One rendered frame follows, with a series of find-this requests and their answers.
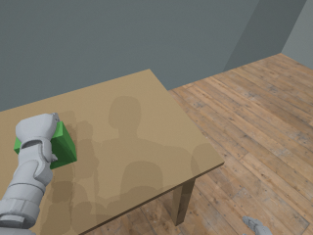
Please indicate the robot left hand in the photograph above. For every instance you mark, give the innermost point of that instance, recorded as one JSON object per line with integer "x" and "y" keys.
{"x": 38, "y": 126}

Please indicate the sponge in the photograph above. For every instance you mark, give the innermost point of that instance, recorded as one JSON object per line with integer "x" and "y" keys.
{"x": 61, "y": 144}

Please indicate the table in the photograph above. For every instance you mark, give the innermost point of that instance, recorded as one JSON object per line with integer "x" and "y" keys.
{"x": 133, "y": 144}

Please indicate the left robot forearm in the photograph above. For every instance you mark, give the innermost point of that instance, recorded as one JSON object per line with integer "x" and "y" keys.
{"x": 19, "y": 207}

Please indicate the robot right hand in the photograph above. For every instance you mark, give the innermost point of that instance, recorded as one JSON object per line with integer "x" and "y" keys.
{"x": 256, "y": 226}

